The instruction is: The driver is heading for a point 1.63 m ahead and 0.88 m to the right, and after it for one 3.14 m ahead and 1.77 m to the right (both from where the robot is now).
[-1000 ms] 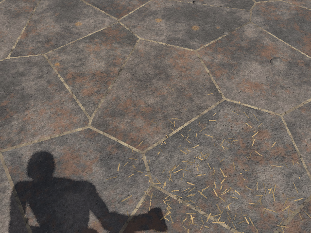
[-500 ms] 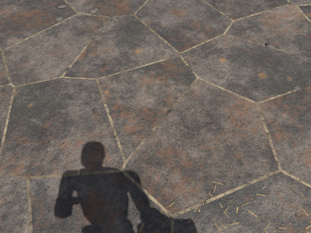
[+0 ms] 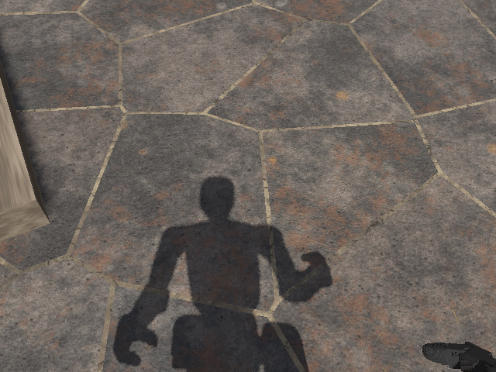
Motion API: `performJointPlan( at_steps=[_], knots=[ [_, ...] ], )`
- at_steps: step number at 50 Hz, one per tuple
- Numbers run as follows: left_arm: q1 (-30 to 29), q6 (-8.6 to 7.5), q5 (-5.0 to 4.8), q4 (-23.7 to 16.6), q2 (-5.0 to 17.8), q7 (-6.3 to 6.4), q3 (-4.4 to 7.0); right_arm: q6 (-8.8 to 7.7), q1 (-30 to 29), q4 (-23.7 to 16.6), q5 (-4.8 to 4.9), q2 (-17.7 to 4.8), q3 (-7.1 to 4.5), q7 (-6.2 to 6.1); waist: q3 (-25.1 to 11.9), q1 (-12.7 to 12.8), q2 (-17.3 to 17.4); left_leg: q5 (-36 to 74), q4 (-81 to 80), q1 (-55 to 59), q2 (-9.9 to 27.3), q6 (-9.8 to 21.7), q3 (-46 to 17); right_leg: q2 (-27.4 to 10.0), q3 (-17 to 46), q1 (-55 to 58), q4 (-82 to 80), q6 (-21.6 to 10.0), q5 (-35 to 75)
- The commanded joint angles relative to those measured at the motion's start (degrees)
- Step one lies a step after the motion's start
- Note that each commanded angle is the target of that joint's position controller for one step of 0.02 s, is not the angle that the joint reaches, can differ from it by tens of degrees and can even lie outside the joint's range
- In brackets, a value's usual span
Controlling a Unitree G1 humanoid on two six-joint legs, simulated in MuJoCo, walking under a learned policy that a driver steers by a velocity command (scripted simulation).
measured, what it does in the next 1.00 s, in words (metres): steps on the spot, turning right: right foot, then left foot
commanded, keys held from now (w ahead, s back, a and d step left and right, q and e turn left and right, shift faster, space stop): e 0.92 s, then no key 0.08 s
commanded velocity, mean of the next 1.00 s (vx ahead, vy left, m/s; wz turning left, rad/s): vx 0.05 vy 0.00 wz -0.46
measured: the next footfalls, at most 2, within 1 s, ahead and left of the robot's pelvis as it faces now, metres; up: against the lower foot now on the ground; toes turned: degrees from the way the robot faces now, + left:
right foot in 0.42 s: +0.08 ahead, -0.15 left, +0.00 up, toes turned -17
left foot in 0.90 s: +0.19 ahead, +0.05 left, +0.00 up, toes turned -35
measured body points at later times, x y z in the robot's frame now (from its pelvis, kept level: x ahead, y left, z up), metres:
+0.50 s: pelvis +0.06 -0.05 +0.01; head +0.09 -0.08 +0.46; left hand +0.25 +0.20 -0.08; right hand +0.14 -0.36 -0.11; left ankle +0.08 +0.09 -0.67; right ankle +0.04 -0.14 -0.72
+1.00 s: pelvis +0.09 -0.02 +0.01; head +0.13 -0.03 +0.46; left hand +0.39 +0.13 -0.08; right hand +0.06 -0.34 -0.08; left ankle +0.16 +0.07 -0.72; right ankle +0.01 -0.12 -0.67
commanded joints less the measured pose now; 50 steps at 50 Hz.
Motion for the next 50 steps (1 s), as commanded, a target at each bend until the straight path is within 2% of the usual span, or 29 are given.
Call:
performJointPlan(
  at_steps=[1, 3, 5, 7, 9, 11, 16, 18, 19, 20, 21, 22, 23, 24, 25, 26, 27, 29, 34, 37, 41, 43, 44, 45, 46, 47, 48, 49, 50],
  knots=[
    [1.3, 1.34, 0.55, -2.7, 5.8, 1.19, 1.44, -0.72, 6.4, 0.4, 0.79, -6.1, -2.07, -0.26, -13.0, -2.6, 3.9, 32.6, -11.2, 22.0, 16.4, 11.3, -13.1, -4.3, 3.4, -14.1, 2.5, 1.1, 3.3],
    [5.8, 3.59, 0.91, -1.1, 4.3, 2.0, 1.64, -1.37, 2.7, 1.2, -0.88, -5.8, -2.09, -0.36, -11.9, 0.6, 6.2, 28.9, -15.9, 11.3, 15.0, 11.2, -7.8, -3.5, 1.9, -4.7, 1.8, 2.5, 9.4],
    [5.1, 4.55, 1.06, -2.1, 4.4, 2.83, 2.13, -1.76, 0.4, 1.7, -1.21, -7.0, -2.5, -1.11, -10.5, 1.2, 7.1, 25.7, -17.9, 9.2, 15.5, 11.7, -4.9, -2.9, 1.2, -5.4, 0.2, 3.1, 11.5],
    [1.9, 5.04, 1.35, -3.8, 4.2, 3.11, 2.32, -1.38, 1.2, 2.9, -0.72, -7.6, -2.84, -2.32, -9.5, 0.0, 6.7, 18.5, -19.2, 11.0, 16.6, 11.7, -4.0, -3.7, 1.4, -8.7, -2.3, 2.9, 14.3],
    [-1.0, 5.43, 1.39, -5.4, 3.9, 2.84, 2.38, -0.59, 1.8, 3.9, -0.38, -7.8, -2.99, -3.43, -8.5, -1.1, 6.5, 9.1, -20.5, 12.7, 17.1, 11.3, -3.3, -4.4, 1.2, -10.6, -5.7, 2.5, 16.5],
    [-3.1, 5.72, 1.41, -6.8, 3.6, 2.35, 2.37, 0.22, 1.8, 4.5, -0.18, -8.3, -3.22, -4.13, -7.7, -1.9, 6.6, 4.5, -21.0, 13.8, 17.7, 11.1, -2.6, -4.5, 0.2, -10.9, -9.0, 2.2, 16.6],
    [-5.7, 6.07, 1.37, -9.5, 3.5, 0.76, 2.52, 1.98, 2.5, 6.0, 0.67, -10.3, -4.05, -4.08, -7.6, -3.1, 6.6, 6.8, -17.5, 18.1, 19.7, 10.2, -0.8, -3.0, -3.6, -8.1, -18.0, 0.3, 13.1],
    [-4.6, 6.08, 1.3, -10.0, 3.4, 0.0, 2.66, 2.52, 1.8, 6.4, 1.63, -11.1, -4.4, -4.01, -8.2, -2.0, 7.1, 10.0, -13.8, 19.7, 19.9, 8.3, 0.2, -1.8, -5.3, -4.7, -24.7, -1.4, 14.5],
    [-2.6, 5.98, 1.36, -9.6, 3.3, -0.31, 2.83, 2.82, 1.1, 6.7, 2.3, -11.1, -4.44, -4.06, -8.6, -0.7, 6.8, 9.9, -10.8, 19.3, 19.0, 6.5, 1.6, -0.4, -6.8, -1.0, -30.8, -2.6, 18.9],
    [-0.8, 5.85, 1.74, -9.1, 4.5, -0.19, 3.38, 3.05, 3.4, 7.8, 2.65, -9.8, -4.28, -4.01, -8.7, -0.4, 4.9, 6.6, -6.2, 17.7, 16.6, 3.2, 3.5, 0.9, -6.0, 3.4, -36.7, -4.5, 24.9],
    [0.8, 5.65, 1.94, -9.2, 9.5, 0.57, 4.81, 3.14, 5.4, 8.2, 1.59, -7.5, -3.8, -3.77, -8.2, -1.3, -5.0, -1.9, 5.8, 10.5, 11.3, -1.9, 8.4, -5.0, 4.4, 9.4, -42.1, -7.7, 41.2],
    [1.3, 5.54, 2.3, -10.7, 15.7, 1.48, 5.86, 2.89, 2.7, 5.3, -1.08, -4.9, -2.85, -3.4, -6.9, -2.4, -20.8, -28.9, 22.6, -8.7, 2.0, -7.7, 9.3, -18.1, 23.5, 17.6, -41.3, -17.2, 64.2],
    [3.4, 4.19, 4.03, -11.2, 14.2, 0.74, 5.35, 2.62, -2.3, 3.9, -0.48, -6.8, -3.37, -3.56, -11.9, 1.8, -14.2, -32.3, 32.6, -11.9, -0.3, -7.4, -1.4, -20.5, 26.6, 16.2, -43.0, -23.4, 60.5],
    [1.3, 3.0, 4.0, -11.5, 13.1, 0.39, 5.04, 2.75, -3.4, 3.9, 1.11, -8.1, -3.84, -3.62, -10.9, 0.7, -9.5, -27.7, 35.6, -13.5, 0.6, -6.4, -4.3, -17.2, 21.9, 16.0, -43.6, -21.3, 56.1],
    [-2.2, 2.45, 2.77, -12.0, 11.8, 0.73, 4.88, 2.9, -2.1, 4.9, 1.5, -8.0, -4.05, -4.01, -10.0, -1.2, -6.9, -22.2, 34.9, -14.6, 1.5, -5.7, -5.5, -14.2, 18.3, 15.4, -43.1, -17.9, 52.1],
    [-4.8, 2.55, 1.55, -12.7, 9.4, 1.13, 4.15, 3.11, -1.4, 5.9, 0.99, -8.7, -4.34, -4.46, -9.7, -2.1, -5.5, -19.0, 33.6, -14.4, 2.1, -5.7, -6.1, -12.9, 16.6, 14.6, -43.1, -15.8, 50.2],
    [-6.3, 2.81, 1.15, -13.2, 8.6, 1.58, 3.75, 3.16, -0.8, 6.0, 0.63, -8.9, -4.54, -4.66, -9.9, -3.1, -6.0, -16.3, 33.5, -12.0, 1.8, -6.0, -6.2, -11.8, 15.3, 12.5, -43.2, -15.1, 51.1],
    [-5.7, 3.1, 1.56, -13.7, 8.4, 2.13, 3.58, 2.9, 0.1, 6.2, 0.89, -8.0, -4.4, -4.56, -11.4, -3.5, -5.9, -12.8, 32.1, -9.9, 0.5, -6.4, -6.2, -10.5, 14.5, 12.8, -43.2, -15.2, 52.0],
    [-4.4, 3.89, 1.23, -14.4, 10.0, 3.02, 4.25, 2.48, -2.1, 5.7, 1.23, -6.3, -3.6, -4.23, -10.5, -1.9, -7.1, -10.1, 17.6, -7.1, -0.7, -7.9, -7.2, -9.1, 16.8, 13.3, -42.8, -14.9, 44.0],
    [-5.1, 4.45, 1.44, -15.2, 10.6, 2.79, 4.46, 2.21, -2.3, 5.7, 1.45, -6.9, -3.6, -3.66, -9.4, -1.5, -8.3, -10.7, 12.2, -2.4, -1.6, -8.0, -7.3, -8.4, 19.5, 9.4, -42.8, -15.1, 39.1],
    [-6.7, 5.01, 1.24, -16.3, 10.4, 2.32, 4.41, 1.18, -1.0, 5.7, 1.83, -7.8, -3.8, -2.78, -9.6, -1.6, -9.6, -12.3, 4.8, 2.6, -2.8, -7.1, -7.6, -7.5, 24.4, 9.1, -40.7, -14.8, 41.5],
    [-8.4, 5.4, 0.67, -17.0, 10.1, 2.47, 4.23, 0.51, 1.7, 6.2, 1.9, -8.0, -3.98, -2.24, -10.1, -3.3, -9.6, -7.9, -4.4, 7.6, -3.0, -6.0, -7.1, -5.8, 25.9, 9.0, -38.4, -13.1, 41.9],
    [-9.3, 5.66, 0.33, -17.4, 9.6, 2.68, 4.06, 0.25, 3.9, 6.9, 1.8, -8.5, -4.24, -2.02, -10.1, -4.7, -8.9, -0.9, -11.5, 12.8, -2.1, -5.1, -6.6, -3.9, 25.3, 7.0, -36.8, -11.1, 38.4],
    [-8.1, 5.71, 0.71, -17.8, 7.6, 2.83, 3.49, 0.31, 5.8, 7.2, 1.12, -11.3, -5.03, -2.2, -11.4, -4.2, -4.8, 4.4, -13.2, 20.3, 4.8, -2.6, -11.3, -1.0, 22.8, 1.4, -32.0, -8.2, 28.4],
    [-3.5, 5.52, 1.71, -17.6, 3.8, 2.53, 2.5, 0.93, 4.6, 6.3, 0.25, -15.0, -5.55, -2.87, -11.8, -0.4, 10.5, 20.0, -12.9, 26.3, 17.1, 3.1, -22.7, 7.8, 12.5, -7.9, -18.9, -4.5, 4.4],
    [-4.2, 4.81, 1.56, -19.0, 8.1, 2.48, 3.8, 0.97, 5.3, 6.3, -1.42, -14.8, -5.37, -2.44, -10.4, -1.4, 17.1, 24.0, -14.6, 22.7, 24.4, 12.9, -33.5, 9.7, 8.4, -15.7, -7.5, -1.9, -6.2],
    [-3.6, 4.64, 1.54, -17.5, 11.9, 2.52, 5.02, 0.71, 3.1, 5.0, -0.99, -11.9, -4.55, -2.43, -9.0, -1.3, 10.7, 21.0, -14.6, 20.9, 22.8, 13.7, -29.6, 6.6, 9.6, -15.8, 0.9, -0.5, -2.5],
    [-3.4, 4.96, 1.34, -16.3, 11.9, 2.51, 5.39, 0.8, 0.6, 4.7, -0.17, -9.6, -3.97, -2.6, -7.8, -0.6, 8.1, 17.9, -13.8, 19.9, 18.5, 10.9, -23.6, 6.3, 9.2, -15.9, 3.7, 0.3, 1.6],
    [-2.8, 5.62, 1.34, -15.2, 10.2, 2.73, 5.1, 0.95, -0.6, 4.2, 0.64, -8.5, -3.48, -2.71, -7.0, -0.5, 7.1, 15.5, -13.5, 19.5, 15.3, 9.0, -19.5, 6.2, 8.7, -15.9, 5.2, 1.4, 4.0]
  ],
)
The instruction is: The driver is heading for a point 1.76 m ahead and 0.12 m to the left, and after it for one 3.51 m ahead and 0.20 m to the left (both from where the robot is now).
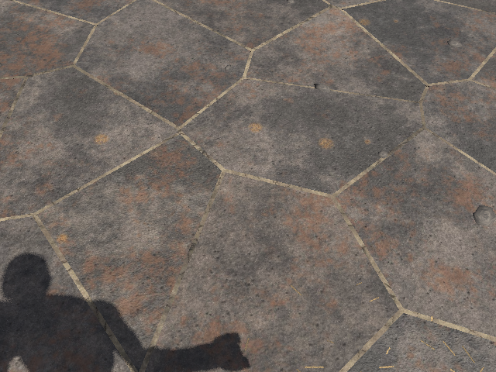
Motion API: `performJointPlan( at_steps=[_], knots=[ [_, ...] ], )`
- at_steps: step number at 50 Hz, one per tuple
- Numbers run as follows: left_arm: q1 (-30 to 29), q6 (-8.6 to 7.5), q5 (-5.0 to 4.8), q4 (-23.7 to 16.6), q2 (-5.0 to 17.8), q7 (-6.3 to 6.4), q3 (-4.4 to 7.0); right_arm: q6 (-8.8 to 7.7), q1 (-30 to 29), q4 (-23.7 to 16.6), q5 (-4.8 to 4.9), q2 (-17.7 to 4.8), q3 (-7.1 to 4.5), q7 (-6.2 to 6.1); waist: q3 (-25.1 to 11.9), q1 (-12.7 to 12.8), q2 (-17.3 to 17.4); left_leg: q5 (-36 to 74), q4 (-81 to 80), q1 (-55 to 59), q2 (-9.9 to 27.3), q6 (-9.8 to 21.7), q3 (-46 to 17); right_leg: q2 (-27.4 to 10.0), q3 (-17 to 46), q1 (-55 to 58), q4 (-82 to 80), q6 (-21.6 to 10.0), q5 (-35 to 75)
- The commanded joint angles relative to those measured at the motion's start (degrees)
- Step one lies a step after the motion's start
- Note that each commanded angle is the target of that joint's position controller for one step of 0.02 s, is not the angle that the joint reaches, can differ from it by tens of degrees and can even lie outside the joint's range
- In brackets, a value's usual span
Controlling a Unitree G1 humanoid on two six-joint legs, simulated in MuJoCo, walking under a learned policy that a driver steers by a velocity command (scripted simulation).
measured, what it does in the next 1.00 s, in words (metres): steps on the spot: right foot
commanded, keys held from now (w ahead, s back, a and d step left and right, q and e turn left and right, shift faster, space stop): no key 1.00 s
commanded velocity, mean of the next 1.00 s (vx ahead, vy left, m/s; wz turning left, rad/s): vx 0.00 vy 0.00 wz -0.10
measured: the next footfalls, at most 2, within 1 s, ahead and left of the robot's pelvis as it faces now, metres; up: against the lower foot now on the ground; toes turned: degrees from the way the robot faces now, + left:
right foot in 0.26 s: +0.02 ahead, -0.15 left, +0.00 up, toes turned -1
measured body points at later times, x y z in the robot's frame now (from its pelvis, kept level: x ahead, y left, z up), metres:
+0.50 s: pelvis +0.00 -0.04 +0.00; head +0.01 -0.05 +0.45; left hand +0.17 +0.20 -0.10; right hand +0.08 -0.32 -0.13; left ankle +0.00 +0.12 -0.74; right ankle -0.02 -0.15 -0.74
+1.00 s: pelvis +0.00 -0.04 +0.00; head +0.01 -0.04 +0.45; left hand +0.11 +0.22 -0.13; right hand +0.04 -0.31 -0.14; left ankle +0.00 +0.12 -0.74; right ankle -0.02 -0.15 -0.74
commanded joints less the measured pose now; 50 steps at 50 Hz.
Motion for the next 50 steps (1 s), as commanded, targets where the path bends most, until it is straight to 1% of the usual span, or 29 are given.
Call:
performJointPlan(
  at_steps=[1, 2, 4, 6, 7, 8, 9, 10, 11, 12, 13, 14, 15, 16, 17, 18, 19, 20, 22, 26, 29, 39, 50],
  knots=[
    [3.8, 0.22, 0.19, -1.8, 6.4, 0.39, 2.47, -0.51, -4.4, -4.7, 1.08, -6.8, -0.98, -0.52, -3.9, 1.6, 9.9, 22.6, -8.2, 8.1, 15.6, 11.4, -13.5, -2.7, 0.5, -7.3, 13.7, 3.1, 1.9],
    [3.2, 0.27, 0.0, -2.1, 4.8, 0.23, 1.92, -0.26, -3.5, -4.3, 1.02, -7.0, -0.82, -0.76, -3.7, 1.3, 10.1, 23.4, -8.5, 7.5, 14.2, 11.5, -11.0, -2.6, -0.8, -6.1, 12.3, 3.6, 3.2],
    [1.2, 0.03, -0.28, -3.2, 2.8, 0.16, 0.99, 0.12, -1.5, -3.6, 0.71, -7.0, -0.73, -1.1, -4.5, -0.1, 11.6, 23.7, -8.4, 10.2, 13.3, 11.7, -8.9, -3.4, -2.9, -5.0, 4.9, 4.1, 4.4],
    [-0.2, -0.11, 0.21, -3.8, 1.2, -0.02, 0.03, 0.42, -1.4, -3.4, 0.7, -7.5, -0.69, -1.19, -5.7, -0.8, 12.8, 24.0, -7.7, 10.7, 13.4, 11.7, -7.5, -5.5, -4.9, 0.0, -4.6, 4.2, 4.0],
    [-0.8, -0.17, 0.37, -4.1, 0.5, -0.19, -0.45, 0.58, -1.5, -3.3, 0.8, -8.2, -0.8, -1.06, -5.9, -1.3, 13.6, 24.2, -7.6, 9.7, 13.5, 11.7, -6.9, -6.3, -6.3, 3.4, -9.5, 4.0, 3.4],
    [-1.0, -0.2, 0.24, -4.1, 0.8, -0.3, -0.52, 0.76, -0.8, -3.0, 0.94, -9.1, -0.98, -0.86, -5.9, -1.8, 14.4, 24.7, -7.5, 9.2, 13.9, 11.9, -7.2, -6.3, -7.8, 5.8, -13.1, 3.9, 3.6],
    [-0.5, -0.2, 0.05, -3.7, 1.6, -0.36, -0.32, 0.9, 0.0, -2.7, 1.16, -9.6, -1.04, -0.67, -5.8, -2.1, 14.6, 24.6, -7.0, 9.0, 14.2, 12.0, -7.8, -6.1, -8.7, 7.8, -16.8, 3.6, 5.1],
    [0.8, -0.21, -0.01, -3.0, 1.9, -0.43, -0.16, 1.01, 0.0, -2.4, 1.52, -9.8, -0.9, -0.51, -5.7, -1.4, 14.0, 23.8, -6.1, 8.5, 14.1, 11.7, -7.9, -5.7, -9.5, 10.5, -22.2, 3.0, 8.7],
    [2.9, -0.26, 0.11, -1.9, 1.7, -0.56, -0.12, 1.07, -0.5, -2.2, 1.99, -9.4, -0.58, -0.4, -5.2, -0.1, 13.2, 22.7, -4.9, 7.0, 13.5, 10.6, -7.4, -5.2, -10.4, 14.6, -30.3, 1.9, 15.1],
    [3.7, -0.28, 0.44, -1.3, 2.1, -0.63, -0.07, 0.87, 1.2, -1.3, 2.37, -8.3, -0.11, -0.28, -4.6, 0.3, 11.9, 19.9, -4.2, 5.0, 12.4, 8.3, -6.9, -5.2, -9.8, 19.0, -37.6, 0.3, 21.0],
    [4.0, -0.26, 0.92, -1.9, 4.2, -0.32, 0.14, 0.21, 3.0, -0.8, 1.58, -6.8, 0.57, 0.04, -6.2, -0.4, 8.2, 14.2, -2.4, 0.7, 10.9, 4.2, -5.7, -9.6, -4.1, 25.8, -37.3, -1.6, 29.3],
    [4.6, 0.05, 1.45, -2.5, 8.5, 0.27, 0.84, -0.7, 4.8, -1.4, -0.73, -4.4, 1.47, 0.74, -8.8, -2.9, -4.1, 1.2, 4.3, -4.0, 5.8, 0.0, -0.5, -18.8, 4.9, 30.3, -33.7, -5.3, 44.6],
    [1.4, -0.43, 2.18, -2.0, 4.7, -0.53, -0.34, -0.81, 2.7, -1.6, -0.25, -3.1, 1.83, 0.42, -7.8, -2.8, -9.3, -6.0, 0.7, -0.2, 4.4, -2.3, 0.6, -20.9, 6.4, 20.0, -35.0, -10.4, 36.1],
    [-1.6, -1.2, 2.17, -2.9, 1.6, -1.24, -1.09, -0.58, 0.8, -1.1, -0.23, -5.5, 1.49, 0.14, -5.3, -2.4, -5.5, -1.1, -0.1, 2.9, 4.5, -3.4, 0.8, -16.9, 4.0, 17.3, -35.7, -9.3, 26.7],
    [-1.1, -1.76, 2.47, -2.0, 0.8, -1.43, -1.28, -0.38, -0.3, -0.8, -0.26, -5.6, 1.48, 0.05, -4.8, -1.7, -5.2, 2.7, -0.7, 3.6, 4.1, -3.7, 1.2, -14.2, 2.0, 16.6, -35.6, -6.9, 21.5],
    [-0.1, -2.17, 2.42, -1.9, 1.9, -1.57, -1.15, 0.05, 0.0, 0.1, 0.04, -6.4, 1.21, -0.23, -3.2, -1.0, -4.5, 4.0, -0.3, 3.9, 4.0, -3.8, 1.4, -12.6, 0.7, 15.2, -35.7, -5.6, 20.2],
    [0.2, -2.58, 2.16, -1.3, 2.4, -1.61, -1.07, 0.37, 0.7, 0.4, 0.02, -6.7, 1.12, -0.41, -1.8, -1.3, -4.1, 4.9, -0.8, 4.0, 4.3, -3.8, 1.0, -12.4, 0.9, 14.3, -35.8, -5.1, 20.1],
    [0.9, -2.8, 1.96, -0.9, 2.2, -1.53, -1.24, 0.38, 0.9, 0.8, 0.18, -6.3, 1.25, -0.44, -1.2, -1.4, -3.4, 5.6, -1.3, 4.4, 4.4, -3.6, 0.8, -12.0, 0.4, 13.7, -35.5, -4.6, 20.6],
    [1.6, -2.89, 1.81, -0.5, 1.4, -1.3, -1.5, 0.23, 1.5, 2.1, 0.36, -6.1, 1.31, -0.44, -1.2, -1.2, -2.0, 6.5, -1.7, 4.7, 4.5, -3.5, 0.9, -11.4, -0.3, 14.3, -34.7, -4.4, 21.8],
    [1.5, -2.76, 1.68, 0.0, 1.1, -1.11, -1.58, 0.11, 2.0, 4.4, 0.49, -6.1, 1.3, -0.53, -1.4, -1.1, 0.6, 7.3, -2.3, 5.3, 4.6, -3.8, 0.9, -10.7, -1.0, 15.0, -34.0, -4.5, 23.3],
    [1.6, -2.75, 1.58, 0.8, 0.8, -1.15, -1.58, 0.15, 2.3, 5.9, 0.6, -6.2, 1.28, -0.73, -1.6, -1.1, 1.5, 7.9, -2.5, 5.8, 4.7, -3.9, 0.9, -10.3, -1.5, 15.3, -33.6, -4.5, 24.5],
    [3.0, -2.81, 1.34, 4.9, 0.5, -0.98, -1.45, 0.45, 3.0, 10.4, 0.87, -6.4, 1.28, -1.45, -1.7, -1.2, 2.2, 8.7, -2.7, 6.8, 4.7, -3.6, 1.0, -8.9, -3.5, 15.6, -33.1, -3.9, 26.2],
    [4.7, -2.8, 1.06, 10.2, 0.4, -0.37, -1.74, 0.8, 3.8, 14.1, 0.96, -5.5, 1.47, -1.9, -0.4, -1.2, 2.4, 8.0, -3.2, 6.3, 4.2, -3.2, 1.4, -7.9, -5.0, 15.2, -33.1, -3.1, 25.0]
  ],
)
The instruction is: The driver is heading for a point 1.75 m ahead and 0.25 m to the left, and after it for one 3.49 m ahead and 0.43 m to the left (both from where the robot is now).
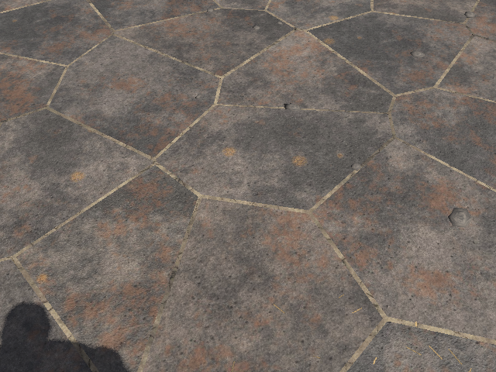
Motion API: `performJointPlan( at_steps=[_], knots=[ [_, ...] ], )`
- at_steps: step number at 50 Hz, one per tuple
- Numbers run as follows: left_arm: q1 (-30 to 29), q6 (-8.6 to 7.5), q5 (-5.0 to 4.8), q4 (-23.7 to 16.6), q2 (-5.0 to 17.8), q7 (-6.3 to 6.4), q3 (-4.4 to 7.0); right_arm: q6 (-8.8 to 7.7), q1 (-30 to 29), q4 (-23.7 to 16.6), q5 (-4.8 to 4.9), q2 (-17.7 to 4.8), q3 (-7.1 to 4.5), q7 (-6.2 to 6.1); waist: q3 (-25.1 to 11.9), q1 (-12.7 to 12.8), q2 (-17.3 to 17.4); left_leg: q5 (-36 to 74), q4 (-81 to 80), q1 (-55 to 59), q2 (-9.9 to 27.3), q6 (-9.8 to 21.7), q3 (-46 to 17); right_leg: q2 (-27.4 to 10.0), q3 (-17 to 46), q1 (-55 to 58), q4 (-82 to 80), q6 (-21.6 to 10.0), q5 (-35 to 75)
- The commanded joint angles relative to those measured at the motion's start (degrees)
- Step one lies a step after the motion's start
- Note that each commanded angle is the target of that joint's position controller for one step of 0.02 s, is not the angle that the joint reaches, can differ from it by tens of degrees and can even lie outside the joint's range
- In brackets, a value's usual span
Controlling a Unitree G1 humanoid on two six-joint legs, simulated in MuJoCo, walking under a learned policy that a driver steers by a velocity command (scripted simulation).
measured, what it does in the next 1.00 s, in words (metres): walks ahead: right foot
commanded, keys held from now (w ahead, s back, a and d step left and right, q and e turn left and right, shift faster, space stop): no key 0.14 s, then w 0.86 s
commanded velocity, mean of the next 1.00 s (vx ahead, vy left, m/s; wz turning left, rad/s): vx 0.31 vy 0.00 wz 0.00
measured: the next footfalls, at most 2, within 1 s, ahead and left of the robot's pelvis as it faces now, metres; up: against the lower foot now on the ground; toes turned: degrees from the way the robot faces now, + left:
right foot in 0.84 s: +0.43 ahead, -0.09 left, +0.00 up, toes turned -1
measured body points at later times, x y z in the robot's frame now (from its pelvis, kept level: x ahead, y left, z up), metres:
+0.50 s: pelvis +0.07 +0.05 +0.00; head +0.07 +0.07 +0.45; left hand +0.14 +0.31 -0.14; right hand +0.03 -0.21 -0.13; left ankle +0.01 +0.14 -0.74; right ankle +0.02 -0.10 -0.66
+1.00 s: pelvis +0.33 +0.00 +0.00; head +0.36 -0.01 +0.45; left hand +0.44 +0.26 -0.12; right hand +0.37 -0.27 -0.14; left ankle +0.25 +0.14 -0.64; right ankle +0.39 -0.09 -0.74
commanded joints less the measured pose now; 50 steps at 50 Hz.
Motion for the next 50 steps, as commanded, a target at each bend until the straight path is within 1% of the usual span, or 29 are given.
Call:
performJointPlan(
  at_steps=[1, 7, 9, 11, 13, 14, 16, 18, 19, 20, 21, 22, 23, 26, 28, 31, 34, 37, 39, 40, 41, 42, 43, 44, 45, 46, 47, 48, 50],
  knots=[
    [0.5, -0.65, -0.09, -1.5, 6.1, 0.33, 1.25, -0.35, 0.9, -0.9, 0.01, -6.7, -1.14, -0.3, -0.9, 0.0, -0.3, 9.2, -3.1, 0.8, -0.1, 1.0, 0.3, -2.8, 2.4, -1.8, -5.4, -0.9, 12.3],
    [1.2, -0.66, -0.22, 1.2, 5.9, 0.56, 0.95, -0.23, 1.6, 0.5, 0.02, -6.0, -0.98, -0.46, -0.4, 0.0, 0.0, 8.8, -3.3, 0.5, -0.5, 1.2, 0.5, -2.5, 1.9, -2.0, -5.6, -0.7, 11.5],
    [2.5, -0.29, -0.68, 2.5, 6.7, 0.86, 1.29, -0.08, 2.9, 1.4, 0.49, -5.2, -0.92, -0.57, -0.8, 0.4, -1.3, -4.8, -0.7, -0.9, -3.0, 1.9, 3.4, -1.7, 2.0, -2.3, -6.8, -1.9, -6.6],
    [3.5, -0.31, -1.17, 2.7, 8.7, 0.95, 1.93, -0.62, 1.2, 0.1, 0.73, -4.6, -0.85, -0.51, 3.8, 1.5, -4.8, -15.7, 4.9, -8.0, -4.5, 3.2, 4.9, -5.6, 8.4, -5.7, -11.3, -5.3, -26.9],
    [6.8, -1.4, -1.7, 3.7, 11.4, 0.73, 2.8, -2.39, -0.7, -1.7, 1.07, -2.5, -0.37, 0.28, 6.3, 2.8, -11.0, -12.1, 14.6, -13.5, -4.1, 4.4, 4.4, -14.4, 21.8, -5.6, -18.1, -10.6, -34.4],
    [6.5, -2.04, -1.84, 3.7, 11.6, 0.7, 2.95, -3.33, -0.7, -2.1, 1.43, -2.6, -0.42, 0.84, 7.5, 2.4, -11.5, -11.6, 17.5, -14.7, -2.3, 5.7, 2.2, -17.2, 25.9, -6.8, -19.6, -12.4, -33.2],
    [2.3, -2.83, -2.07, 2.4, 10.2, 0.44, 2.62, -4.88, 1.4, -2.0, 2.16, -2.7, -0.49, 1.92, 7.6, -0.2, -10.3, -13.6, 12.7, -12.7, -0.7, 8.3, 1.1, -17.3, 23.6, -7.0, -18.1, -11.5, -26.1],
    [-3.9, -2.61, -2.57, 0.5, 8.8, 0.19, 2.21, -5.6, 11.3, 2.6, 1.57, -3.2, -1.25, 2.37, 4.9, -5.1, -5.8, -1.5, -1.6, 6.3, -3.3, 8.5, 3.2, -9.6, 11.7, -15.0, -10.0, -6.7, -15.4],
    [-4.9, -2.93, -1.85, -0.3, 5.5, -0.05, 1.27, -5.57, 17.8, 4.5, 0.77, -5.9, -2.14, 2.33, 1.5, -6.7, 2.9, -4.1, -6.3, 14.5, 3.2, 9.2, -7.4, -4.3, 3.7, -20.3, 4.9, -3.3, -8.3],
    [-5.6, -3.83, -1.67, -2.8, 3.3, 0.21, 0.81, -5.85, 23.6, 4.8, 0.94, -13.4, -3.71, 2.8, -0.4, -7.4, 17.6, -12.5, -16.5, 20.1, 15.9, 16.1, -31.5, 2.2, -3.3, -30.6, 21.9, 0.0, -11.4],
    [-5.4, -4.66, -3.08, -2.9, 5.4, 0.32, 1.38, -6.58, 21.3, 4.1, -0.23, -11.6, -2.74, 3.1, 1.4, -5.6, 14.1, -18.1, -19.5, 17.0, 20.4, 20.2, -41.4, 0.4, 2.4, -35.1, 33.1, -0.7, -16.3],
    [-3.9, -5.3, -3.89, -2.1, 6.0, -0.14, 1.49, -7.16, 16.8, 2.3, 0.2, -7.9, -1.79, 2.97, 5.4, -3.3, 8.9, -18.0, -19.0, 15.9, 19.0, 19.0, -36.2, -2.8, 4.3, -38.9, 37.8, -1.9, -11.0],
    [-2.6, -5.77, -3.55, -0.9, 6.0, -0.55, 1.57, -7.38, 14.4, 1.2, 0.5, -6.2, -1.32, 3.06, 5.7, -2.2, 6.9, -14.8, -18.9, 15.8, 15.9, 16.6, -29.1, -4.8, 3.4, -39.5, 38.0, -2.8, -5.1],
    [-5.2, -6.26, -1.78, -0.7, 6.5, -1.48, 2.46, -6.63, 14.9, 0.5, 0.25, -3.0, -0.09, 3.14, 3.9, -2.0, 6.0, 6.6, -19.3, 16.0, 10.3, 12.4, -14.9, -7.6, 0.3, -36.4, 31.6, -2.4, 5.0],
    [-7.3, -5.79, -1.67, -1.3, 4.1, -2.1, 1.98, -5.95, 17.3, 0.7, 0.03, -3.7, 0.0, 2.44, 2.9, -2.4, 5.9, 17.2, -19.2, 16.1, 9.0, 12.8, -10.1, -7.2, -2.0, -35.4, 27.6, -0.9, 7.9],
    [-15.0, -5.51, -1.83, -4.2, 1.8, -2.41, 0.85, -5.25, 17.2, -0.3, -0.21, -5.7, -0.11, 1.43, 4.7, -3.5, 4.8, 19.4, -21.1, 11.0, 7.6, 12.9, -5.9, -5.7, -4.0, -31.6, 15.3, 0.8, 13.7],
    [-20.2, -5.52, -2.23, -5.9, 2.2, -3.01, 0.42, -5.22, 19.4, -0.2, 0.19, -6.9, -0.46, 1.07, 6.4, -4.5, 6.0, 17.8, -23.0, 8.6, 8.0, 13.2, -4.2, -4.0, -5.5, -26.5, 7.0, 0.6, 18.3],
    [-22.8, -5.83, -2.46, -7.3, 3.5, -3.8, 0.49, -5.02, 20.0, 0.2, 0.96, -7.1, -0.96, 0.96, 7.4, -3.3, 6.0, 21.6, -21.6, 13.0, 10.6, 12.8, -3.5, -3.9, -4.2, -25.8, 2.6, -1.4, 18.3],
    [-20.6, -6.14, -2.31, -7.2, 5.5, -4.11, 1.26, -4.64, 18.7, -0.4, 0.87, -8.2, -1.55, 0.94, 4.6, -0.6, 6.5, 34.7, -16.8, 16.5, 11.7, 11.7, -2.5, -2.5, -4.5, -21.1, 1.2, -3.4, 15.8],
    [-16.9, -6.14, -2.22, -6.3, 7.1, -3.96, 2.05, -4.3, 17.9, -0.8, 0.64, -9.0, -1.94, 0.93, 1.2, 1.8, 7.7, 45.9, -11.7, 17.6, 11.7, 11.1, -1.8, -0.8, -5.6, -15.4, 1.9, -4.5, 14.3],
    [-8.3, -5.99, -2.36, -3.7, 9.1, -3.59, 3.32, -3.74, 16.8, -1.2, 0.27, -9.0, -2.0, 0.95, -4.2, 6.3, 8.1, 54.1, -1.9, 16.3, 10.1, 10.0, -0.2, 1.0, -6.7, -4.9, 1.8, -6.1, 13.8],
    [2.1, -5.61, -2.39, -0.7, 11.4, -2.94, 4.54, -3.5, 16.0, -2.2, -0.12, -8.4, -1.68, 1.01, -10.4, 10.9, 7.4, 49.9, 11.0, 7.6, 8.0, 8.3, 0.6, -1.7, -3.6, 10.8, 2.7, -8.3, 13.9],
    [11.1, -5.3, -0.72, 1.2, 16.9, -2.44, 5.79, -4.2, 21.5, -3.7, -0.67, -2.0, 0.1, 1.68, -20.7, 9.5, -5.2, 23.2, 33.9, -14.0, 0.0, 5.2, 2.0, -17.3, 19.9, 34.4, 2.0, -16.2, 5.4],
    [11.7, -5.05, -0.95, 2.2, 14.1, -2.77, 4.76, -5.85, 23.0, -2.6, 0.65, 0.7, 1.01, 2.17, -27.2, 8.3, -13.5, -15.6, 48.3, -23.7, -7.0, 4.4, -4.6, -25.0, 42.8, 38.0, -10.8, -21.0, -4.5],
    [6.0, -5.36, -1.53, 1.8, 10.4, -2.96, 3.52, -7.26, 16.7, -4.8, 2.36, -5.1, -0.66, 2.44, -16.4, 7.9, -10.0, -14.1, 53.1, -29.7, -3.1, 5.9, -7.4, -22.2, 37.5, 29.1, -13.6, -17.5, -7.4],
    [0.7, -5.65, -1.41, 0.8, 8.1, -2.94, 2.82, -7.93, 11.4, -6.5, 3.34, -6.8, -1.11, 2.31, -8.9, 6.1, -6.4, -9.2, 52.2, -30.3, -0.1, 6.9, -5.5, -20.3, 28.1, 19.1, -14.8, -15.3, -3.1],
    [-3.3, -6.15, -0.97, 0.5, 6.5, -3.29, 2.26, -7.91, 9.3, -6.9, 2.87, -6.3, -1.33, 1.83, -4.5, 3.8, -1.7, -4.6, 48.2, -27.7, 2.5, 6.9, -4.3, -17.9, 20.9, 9.6, -16.7, -14.0, 4.0],
    [-5.4, -6.65, -0.41, 0.5, 4.9, -3.5, 1.81, -7.23, 9.8, -6.7, 1.98, -5.8, -1.88, 1.41, -3.3, 1.5, -2.1, -1.9, 44.6, -23.8, 4.5, 6.8, -4.5, -15.5, 15.6, 3.9, -18.1, -12.7, 8.1],
    [-5.4, -6.92, -0.3, 1.6, 4.5, -3.71, 1.64, -5.69, 12.1, -6.5, 1.44, -3.0, -1.74, 1.25, -2.3, -0.7, -3.6, -0.8, 41.0, -19.4, 5.7, 6.3, -4.2, -13.6, 11.2, -2.1, -20.9, -12.9, 9.9]
  ],
)
Over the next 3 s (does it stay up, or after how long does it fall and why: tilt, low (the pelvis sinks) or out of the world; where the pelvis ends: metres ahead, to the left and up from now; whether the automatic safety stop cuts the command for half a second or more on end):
stays up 1.46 0.05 -0.01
